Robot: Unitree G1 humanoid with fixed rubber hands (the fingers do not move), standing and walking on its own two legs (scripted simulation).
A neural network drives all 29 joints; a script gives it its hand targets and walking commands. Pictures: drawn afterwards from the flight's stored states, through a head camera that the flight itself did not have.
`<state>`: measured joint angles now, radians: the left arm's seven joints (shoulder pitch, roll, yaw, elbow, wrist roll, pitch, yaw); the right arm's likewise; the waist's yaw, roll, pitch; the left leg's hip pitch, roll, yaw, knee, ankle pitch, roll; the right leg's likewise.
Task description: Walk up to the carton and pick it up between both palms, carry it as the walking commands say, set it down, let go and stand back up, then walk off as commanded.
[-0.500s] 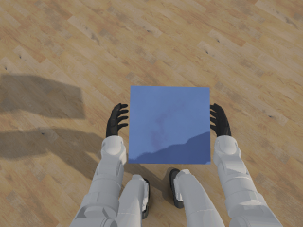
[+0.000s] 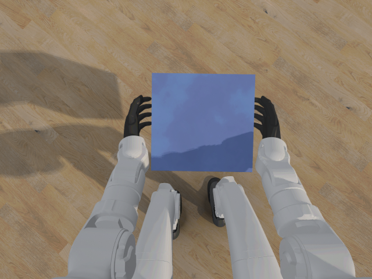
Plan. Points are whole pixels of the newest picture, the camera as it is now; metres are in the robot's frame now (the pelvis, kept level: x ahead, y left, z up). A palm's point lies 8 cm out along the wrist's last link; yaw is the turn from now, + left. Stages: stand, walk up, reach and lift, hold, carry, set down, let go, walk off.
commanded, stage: set down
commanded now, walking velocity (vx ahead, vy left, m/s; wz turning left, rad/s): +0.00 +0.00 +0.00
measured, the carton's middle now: (199, 124) +0.41 -0.01 -0.23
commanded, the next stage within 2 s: none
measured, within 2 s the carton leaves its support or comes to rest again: neither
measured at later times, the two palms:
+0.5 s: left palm (143, 126) +0.41 +0.13 -0.22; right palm (257, 125) +0.40 -0.16 -0.22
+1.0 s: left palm (149, 121) +0.44 +0.13 -0.29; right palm (248, 123) +0.42 -0.16 -0.30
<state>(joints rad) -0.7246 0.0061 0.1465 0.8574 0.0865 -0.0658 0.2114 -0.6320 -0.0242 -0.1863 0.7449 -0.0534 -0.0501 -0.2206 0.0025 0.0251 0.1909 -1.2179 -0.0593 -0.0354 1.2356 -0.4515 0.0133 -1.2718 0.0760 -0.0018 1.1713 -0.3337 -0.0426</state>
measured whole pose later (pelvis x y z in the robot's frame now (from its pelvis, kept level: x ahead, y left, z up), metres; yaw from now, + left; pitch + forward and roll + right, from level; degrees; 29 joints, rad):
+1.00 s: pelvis -0.03 +0.01 -0.17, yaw -1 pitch +34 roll +0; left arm -1.07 0.05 0.24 0.91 0.05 0.11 0.22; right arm -0.99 -0.13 -0.20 0.87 0.00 0.12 -0.22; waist 0.00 0.03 0.14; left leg -1.86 -0.07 0.00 1.86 -0.59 0.01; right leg -1.93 0.08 -0.03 1.77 -0.44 -0.03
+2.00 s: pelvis -0.05 +0.01 -0.27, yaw +0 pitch +28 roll +0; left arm -1.38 0.12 0.29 0.94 0.02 0.16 0.17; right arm -1.33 -0.31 -0.18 0.98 0.08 0.19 -0.12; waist 0.00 0.03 0.47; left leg -2.06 -0.08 0.03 2.19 -0.62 0.01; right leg -2.14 0.08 -0.04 2.09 -0.45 -0.02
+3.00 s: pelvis -0.04 +0.01 -0.28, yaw +0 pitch +32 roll +0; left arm -1.33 0.14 0.33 0.99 0.03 0.15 0.07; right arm -1.33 -0.30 -0.21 1.05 0.08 0.13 -0.04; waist 0.00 0.03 0.38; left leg -2.14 -0.08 0.03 2.22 -0.63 0.01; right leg -2.22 0.08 -0.04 2.12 -0.45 -0.02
